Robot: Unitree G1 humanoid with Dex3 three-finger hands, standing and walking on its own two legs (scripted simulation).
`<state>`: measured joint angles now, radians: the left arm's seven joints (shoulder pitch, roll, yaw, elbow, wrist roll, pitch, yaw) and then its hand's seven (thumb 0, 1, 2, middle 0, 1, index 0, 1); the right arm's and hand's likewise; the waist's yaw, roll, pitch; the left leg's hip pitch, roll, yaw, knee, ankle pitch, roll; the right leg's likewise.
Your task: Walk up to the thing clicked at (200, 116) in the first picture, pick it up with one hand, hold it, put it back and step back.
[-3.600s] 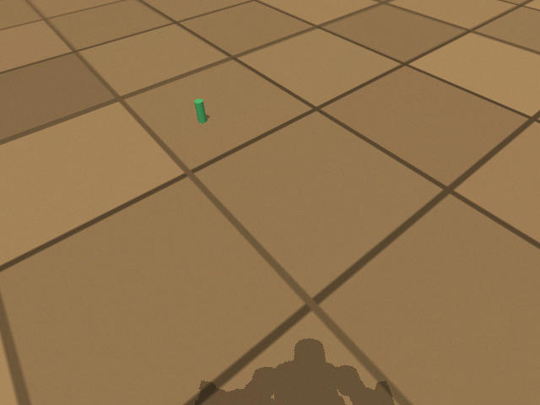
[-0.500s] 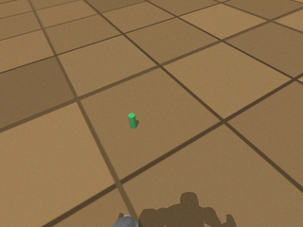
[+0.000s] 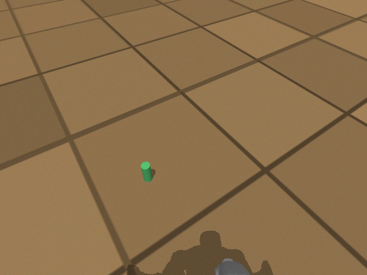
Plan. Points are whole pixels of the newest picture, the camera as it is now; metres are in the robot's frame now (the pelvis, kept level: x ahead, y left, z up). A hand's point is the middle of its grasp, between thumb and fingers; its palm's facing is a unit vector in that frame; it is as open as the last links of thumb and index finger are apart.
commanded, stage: walk up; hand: left
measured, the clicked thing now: (146, 172) +0.79 +0.21 -0.70
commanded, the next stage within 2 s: none
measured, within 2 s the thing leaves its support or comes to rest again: neither
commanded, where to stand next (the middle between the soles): +0.47 +0.00 m, yaw +2 degrees
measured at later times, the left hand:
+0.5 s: hand (80, 255) +0.21 +0.27 -0.15, palm faces +0.01 -0.92 -0.38, open 7.4 cm
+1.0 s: hand (102, 182) +0.41 +0.25 -0.13, palm faces -0.02 -0.90 -0.44, open 7.4 cm
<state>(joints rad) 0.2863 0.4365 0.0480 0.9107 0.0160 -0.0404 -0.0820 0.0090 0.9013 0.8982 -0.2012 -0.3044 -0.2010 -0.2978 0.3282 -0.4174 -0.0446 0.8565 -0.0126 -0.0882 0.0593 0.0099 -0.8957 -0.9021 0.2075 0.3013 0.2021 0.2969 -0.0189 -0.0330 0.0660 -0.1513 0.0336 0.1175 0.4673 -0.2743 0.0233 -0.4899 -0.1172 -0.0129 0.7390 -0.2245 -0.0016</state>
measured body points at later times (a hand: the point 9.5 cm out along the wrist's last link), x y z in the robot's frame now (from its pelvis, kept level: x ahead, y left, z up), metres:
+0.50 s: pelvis +0.19 -0.01 -0.01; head +0.21 -0.01 +0.44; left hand +0.21 +0.32 -0.12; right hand +0.29 -0.33 -0.12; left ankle +0.29 +0.11 -0.74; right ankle +0.14 -0.15 -0.74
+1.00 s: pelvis +0.34 -0.03 -0.02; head +0.36 -0.05 +0.43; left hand +0.41 +0.30 -0.11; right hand +0.39 -0.35 -0.15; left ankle +0.30 +0.10 -0.70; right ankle +0.41 -0.14 -0.74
